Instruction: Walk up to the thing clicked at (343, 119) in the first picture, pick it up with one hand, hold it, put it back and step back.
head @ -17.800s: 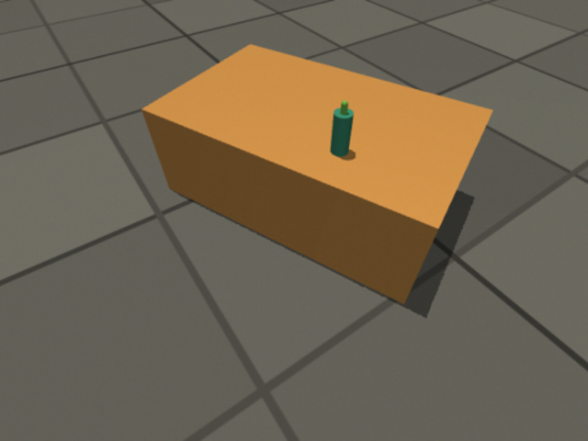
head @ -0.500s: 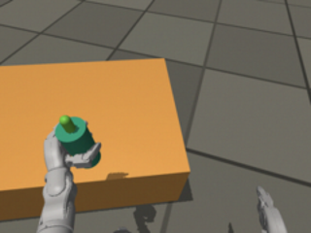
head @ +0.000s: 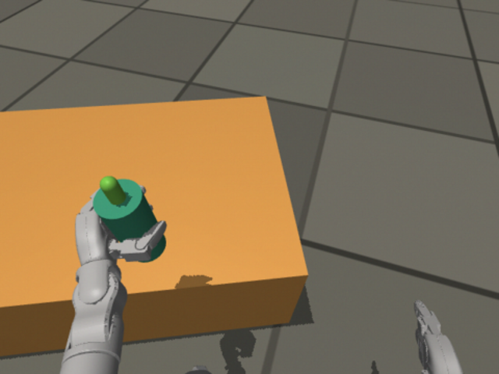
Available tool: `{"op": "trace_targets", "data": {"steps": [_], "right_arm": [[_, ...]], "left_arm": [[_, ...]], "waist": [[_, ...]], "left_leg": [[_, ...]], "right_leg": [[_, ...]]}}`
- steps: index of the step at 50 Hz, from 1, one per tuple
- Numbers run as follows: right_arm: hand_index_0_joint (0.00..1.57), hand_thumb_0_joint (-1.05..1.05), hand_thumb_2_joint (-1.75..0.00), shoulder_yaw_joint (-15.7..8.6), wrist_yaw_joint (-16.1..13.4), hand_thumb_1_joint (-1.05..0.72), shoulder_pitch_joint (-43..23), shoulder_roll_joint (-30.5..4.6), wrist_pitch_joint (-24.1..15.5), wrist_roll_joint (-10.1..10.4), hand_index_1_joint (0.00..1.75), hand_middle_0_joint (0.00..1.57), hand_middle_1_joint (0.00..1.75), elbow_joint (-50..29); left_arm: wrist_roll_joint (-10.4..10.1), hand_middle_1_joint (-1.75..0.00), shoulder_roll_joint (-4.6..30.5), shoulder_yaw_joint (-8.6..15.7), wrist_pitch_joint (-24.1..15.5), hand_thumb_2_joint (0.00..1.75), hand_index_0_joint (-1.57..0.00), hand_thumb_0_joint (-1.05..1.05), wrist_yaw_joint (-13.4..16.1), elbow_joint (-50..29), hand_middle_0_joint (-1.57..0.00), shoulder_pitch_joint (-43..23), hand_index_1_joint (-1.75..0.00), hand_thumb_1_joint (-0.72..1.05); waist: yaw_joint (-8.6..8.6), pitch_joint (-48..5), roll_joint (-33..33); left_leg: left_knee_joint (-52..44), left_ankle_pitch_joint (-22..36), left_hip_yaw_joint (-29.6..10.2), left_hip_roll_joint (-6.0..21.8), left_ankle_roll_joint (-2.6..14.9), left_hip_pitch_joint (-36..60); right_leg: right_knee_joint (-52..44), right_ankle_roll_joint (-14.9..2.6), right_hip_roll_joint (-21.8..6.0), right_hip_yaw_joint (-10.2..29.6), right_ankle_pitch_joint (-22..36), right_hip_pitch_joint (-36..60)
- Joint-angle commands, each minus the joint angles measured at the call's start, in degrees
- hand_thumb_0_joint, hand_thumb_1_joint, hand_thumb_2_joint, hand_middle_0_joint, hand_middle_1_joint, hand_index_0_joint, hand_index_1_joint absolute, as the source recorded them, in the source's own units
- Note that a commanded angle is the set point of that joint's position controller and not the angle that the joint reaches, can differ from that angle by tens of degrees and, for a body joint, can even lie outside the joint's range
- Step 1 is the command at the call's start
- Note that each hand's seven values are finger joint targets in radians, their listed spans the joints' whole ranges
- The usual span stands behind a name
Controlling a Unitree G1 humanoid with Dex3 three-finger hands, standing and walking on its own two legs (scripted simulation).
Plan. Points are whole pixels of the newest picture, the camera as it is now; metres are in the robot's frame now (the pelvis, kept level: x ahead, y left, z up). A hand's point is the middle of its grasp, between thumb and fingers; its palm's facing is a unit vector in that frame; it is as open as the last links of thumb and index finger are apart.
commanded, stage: hold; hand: left
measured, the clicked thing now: (130, 218) +0.35 +0.19 +0.07
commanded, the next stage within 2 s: crouch in 0.18 s
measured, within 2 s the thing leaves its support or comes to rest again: neither
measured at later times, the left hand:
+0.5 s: hand (130, 228) +0.34 +0.20 +0.05, palm faces +0.30 -0.95 +0.02, open 8.9 cm
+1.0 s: hand (127, 220) +0.42 +0.25 -0.05, palm faces +0.33 -0.94 +0.00, open 8.9 cm
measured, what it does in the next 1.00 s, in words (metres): stands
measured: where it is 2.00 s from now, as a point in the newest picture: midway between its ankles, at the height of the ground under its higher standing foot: outside the picture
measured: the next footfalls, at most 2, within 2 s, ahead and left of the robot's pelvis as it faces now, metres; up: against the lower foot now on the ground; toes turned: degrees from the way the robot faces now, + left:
none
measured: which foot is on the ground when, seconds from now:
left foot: down 0.00-1.00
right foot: down 0.00-1.00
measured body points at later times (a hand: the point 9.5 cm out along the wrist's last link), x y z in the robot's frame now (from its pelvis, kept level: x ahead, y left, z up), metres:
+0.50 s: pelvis -0.01 +0.00 +0.00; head +0.03 +0.01 +0.45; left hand +0.32 +0.25 +0.05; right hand +0.16 -0.25 -0.03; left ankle +0.04 +0.14 -0.69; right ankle -0.02 -0.15 -0.69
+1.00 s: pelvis -0.01 +0.01 -0.05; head +0.11 +0.07 +0.38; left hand +0.40 +0.30 -0.05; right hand +0.16 -0.25 -0.04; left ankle +0.04 +0.14 -0.69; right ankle -0.02 -0.15 -0.69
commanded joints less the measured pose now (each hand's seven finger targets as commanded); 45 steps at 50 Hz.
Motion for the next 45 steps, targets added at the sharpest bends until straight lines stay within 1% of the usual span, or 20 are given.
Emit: {"op": "trace_targets", "data": {"steps": [1, 6, 7, 8, 11, 13, 15, 17, 18, 20, 22, 24, 25, 31, 34, 36, 40, 42, 44, 45], "right_arm": [[0.05, 0.00, -0.05, -3.4, -0.4, 0.56, -2.3, -6.8, -2.8, 0.1, 0.05, 0.05, 0.05, -11.4], [0.05, 0.00, -0.05, -2.8, -0.3, 0.55, -1.6, -6.1, -3.0, -0.3, 0.05, 0.05, 0.05, -9.6], [0.05, 0.00, -0.05, -4.6, -0.4, 0.55, -2.6, -8.5, -3.2, -0.4, 0.05, 0.05, 0.05, -11.2], [0.05, 0.00, -0.05, -2.0, -0.2, 0.55, -2.8, -5.6, -3.5, -0.5, 0.05, 0.05, 0.05, -10.8], [0.05, 0.00, -0.05, -4.1, -0.7, 0.55, -4.1, -7.5, -3.9, -0.5, 0.05, 0.05, 0.05, -11.6], [0.05, 0.00, -0.05, -3.4, -0.7, 0.55, -3.6, -7.3, -4.2, -0.5, 0.05, 0.05, 0.05, -11.7], [0.05, 0.00, -0.06, -4.5, -1.0, 0.53, -0.2, -8.5, -3.7, -0.4, 0.05, 0.05, 0.05, -9.6], [0.05, 0.00, -0.05, -2.1, -0.8, 0.55, -0.1, -6.2, -3.9, -0.2, 0.05, 0.05, 0.05, -11.7], [0.05, 0.00, -0.05, -3.7, -1.0, 0.55, -0.3, -7.8, -4.0, 0.0, 0.05, 0.05, 0.05, -12.3], [0.05, 0.00, -0.05, -1.7, -0.7, 0.56, 0.0, -5.8, -3.8, 0.4, 0.05, 0.05, 0.05, -12.5], [0.05, 0.00, -0.05, -3.9, -0.6, 0.57, 0.8, -8.4, -3.7, 0.4, 0.05, 0.05, 0.05, -12.0], [0.05, 0.00, -0.05, -1.3, 0.3, 0.57, -0.7, -6.5, -3.9, 0.3, 0.05, 0.05, 0.05, -12.9], [0.05, 0.00, -0.04, -2.3, 0.5, 0.57, -0.3, -7.5, -4.0, 0.1, 0.05, 0.05, 0.05, -13.3], [0.05, 0.00, -0.05, -4.3, 1.5, 0.57, -2.3, -10.5, -5.0, -1.0, 0.05, 0.05, 0.05, -20.4], [0.05, 0.00, -0.05, -2.6, 2.1, 0.55, -2.8, -9.0, -5.4, -1.8, 0.05, 0.05, 0.05, -23.7], [0.05, 0.00, -0.05, -2.0, 2.4, 0.55, -2.4, -9.4, -5.2, -2.3, 0.05, 0.05, 0.05, -23.9], [0.05, 0.00, -0.05, -2.6, 2.8, 0.55, 3.6, -10.4, -4.5, -3.3, 0.05, 0.05, 0.05, -21.6], [0.05, 0.00, -0.05, -3.8, 3.0, 0.54, 4.4, -12.0, -4.5, -3.5, 0.05, 0.05, 0.05, -21.6], [0.05, 0.00, -0.05, -3.0, 3.7, 0.55, 5.3, -10.9, -4.1, -3.6, 0.05, 0.05, 0.05, -21.2], [0.05, 0.00, -0.05, -3.2, 3.9, 0.55, 5.0, -10.8, -4.3, -3.3, 0.05, 0.05, 0.05, -22.8]], "left_arm": [[-0.8, -1.49, 9.3, 5.0, -7.3, 1.40, -1.36, 0.00, 0.5, -17.0, -1.32, -16.7, -1.49, 0.33], [-0.2, -1.49, 9.9, 4.0, -8.8, 1.40, -1.35, 0.00, 0.4, -20.9, -1.32, -17.0, -1.49, 0.32], [0.1, -1.48, 9.3, 3.8, -8.3, 1.39, -1.34, 0.00, 0.5, -17.4, -1.32, -14.5, -1.48, 0.31], [0.2, -1.48, 9.4, 2.4, -9.2, 1.38, -1.34, 0.00, 0.6, -24.4, -1.31, -19.8, -1.48, 0.32], [0.2, -1.46, 8.4, 1.1, -9.5, 1.38, -1.32, 0.00, 0.6, -23.9, -1.29, -20.4, -1.46, 0.33], [0.0, -1.47, 9.2, 1.7, -9.4, 1.39, -1.33, 0.00, 0.5, -23.5, -1.30, -20.4, -1.47, 0.35], [0.2, -1.44, 10.7, 2.6, -8.7, 1.37, -1.27, 0.00, 0.6, -21.3, -1.25, -19.7, -1.45, 0.19], [-0.1, -1.40, 8.3, 0.9, -8.3, 1.31, -1.26, 0.00, 0.0, -20.8, -1.24, -20.6, -1.41, 0.14], [-0.5, -1.42, 9.4, 2.7, -8.1, 1.31, -1.28, 0.00, -0.1, -18.3, -1.27, -20.6, -1.43, 0.14], [-1.1, -1.41, 9.5, 4.4, -8.3, 1.31, -1.27, 0.00, -1.0, -11.4, -1.26, -19.6, -1.42, 0.17], [-1.1, -1.43, 11.2, 6.8, -8.5, 1.34, -1.29, 0.00, -1.5, -3.3, -1.28, -17.3, -1.44, 0.21], [-0.6, -1.43, 12.0, 7.1, -9.8, 1.36, -1.29, 0.00, -2.1, -1.9, -1.28, -21.1, -1.44, 0.27], [-0.2, -1.45, 14.0, 8.4, -10.4, 1.37, -1.32, 0.00, -2.0, 0.3, -1.30, -22.4, -1.46, 0.27], [-0.1, -1.41, 23.1, 14.1, -17.5, 1.33, -1.26, 0.00, -2.5, 4.8, -1.24, -34.7, -1.40, 0.27], [-0.3, -1.41, 20.6, 11.6, -21.1, 1.34, -1.26, 0.00, -3.1, 8.8, -1.24, -36.7, -1.41, 0.27], [0.6, -1.41, 26.5, 13.6, -23.5, 1.34, -1.26, 0.00, -3.0, 5.7, -1.24, -42.7, -1.41, 0.29], [1.6, -1.37, 25.3, 11.8, -24.6, 1.30, -1.24, 0.00, -4.0, 13.3, -1.22, -41.3, -1.38, 0.26], [1.6, -1.37, 29.4, 14.4, -25.5, 1.27, -1.26, 0.00, -3.7, 11.4, -1.24, -45.1, -1.37, 0.30], [1.8, -1.37, 25.4, 11.8, -25.3, 1.28, -1.26, 0.00, -3.7, 15.8, -1.24, -44.0, -1.37, 0.32], [2.1, -1.37, 27.1, 12.6, -25.6, 1.28, -1.28, 0.00, -3.5, 13.6, -1.26, -46.5, -1.37, 0.33]], "waist": [[1.76, -16.8, 0.9], [1.20, -18.8, 3.5], [0.59, -17.6, 1.6], [0.87, -19.1, 4.9], [-1.10, -18.8, 4.1], [-1.08, -19.0, 4.8], [-1.64, -19.0, 4.0], [-1.99, -17.9, 2.3], [-2.21, -16.9, 1.4], [-1.88, -12.8, -1.1], [-1.91, -10.6, -3.3], [-1.07, -8.6, -0.6], [-1.21, -8.6, -0.9], [-2.69, -23.2, 3.5], [-3.69, -27.7, 3.6], [-3.37, -32.0, 7.9], [-5.90, -29.0, 11.4], [-6.51, -31.6, 15.3], [-7.35, -28.9, 15.2], [-7.84, -29.9, 15.6]], "left_leg": [[-6.4, 13.5, 1.0, -2.0, 1.29, 13.8], [-5.5, 14.5, 1.7, -2.4, 1.38, 14.7], [-5.6, 13.4, 1.6, -2.2, 1.50, 14.6], [-5.8, 14.0, 1.4, -2.1, 1.23, 15.7], [-5.9, 12.3, 1.1, -2.0, 1.20, 16.4], [-6.3, 10.9, 1.0, -2.0, 1.19, 16.7], [-6.1, 11.7, 0.9, -1.9, 1.34, 17.6], [-6.0, 11.6, 1.2, -2.1, 1.50, 16.9], [-6.2, 10.8, 0.9, -2.0, 1.61, 16.2], [-5.8, 8.9, 1.1, -2.2, 1.92, 12.4], [-5.7, 6.8, 1.0, -2.1, 2.13, 9.9], [-5.7, 3.8, 1.0, -2.2, 1.85, 7.3], [-5.5, 2.7, 0.7, -2.1, 1.82, 6.6], [0.5, 9.2, 0.1, -2.2, 1.90, 8.3], [3.6, 11.8, -0.7, -2.0, 2.27, 8.0], [4.8, 13.6, -0.9, -2.1, 1.94, 8.8], [5.8, 12.3, -1.4, -1.7, 1.30, 8.3], [7.1, 13.4, -1.7, -1.4, 1.00, 10.1], [7.4, 13.7, -2.3, -1.0, 0.62, 8.8], [8.1, 14.2, -2.2, -1.0, 0.81, 8.6]], "right_leg": [[-7.2, -1.42, 1.7, -3.0, 18.7, 2.5], [-7.2, -1.23, 1.4, -2.2, 20.5, 2.7], [-7.3, -1.13, 1.6, -2.2, 19.3, 2.3], [-6.9, -1.45, 1.7, -2.3, 19.6, 2.0], [-7.0, -1.43, 1.8, -2.4, 18.2, 0.5], [-7.1, -1.54, 1.9, -2.5, 17.1, 0.6], [-7.6, -1.37, 1.9, -2.5, 17.9, -0.1], [-8.1, -1.13, 1.7, -2.5, 18.6, 0.7], [-8.0, -1.11, 1.8, -2.6, 17.7, 0.2], [-8.6, -0.85, 1.5, -2.5, 16.2, -0.8], [-8.2, -1.01, 1.4, -2.6, 14.1, -2.5], [-7.5, -1.49, 1.3, -2.5, 10.7, -5.1], [-7.0, -1.64, 1.3, -2.7, 9.4, -5.9], [-1.9, -1.80, 1.2, -1.7, 15.4, -5.6], [0.4, -1.71, 1.4, -1.8, 17.3, -6.6], [1.8, -2.08, 1.6, -1.9, 18.1, -7.4], [3.7, -2.51, 2.3, -2.8, 16.0, -13.3], [4.9, -2.64, 2.5, -3.2, 15.9, -15.5], [5.8, -2.86, 2.7, -4.2, 14.8, -18.9], [6.1, -2.75, 2.7, -4.1, 15.8, -18.8]]}}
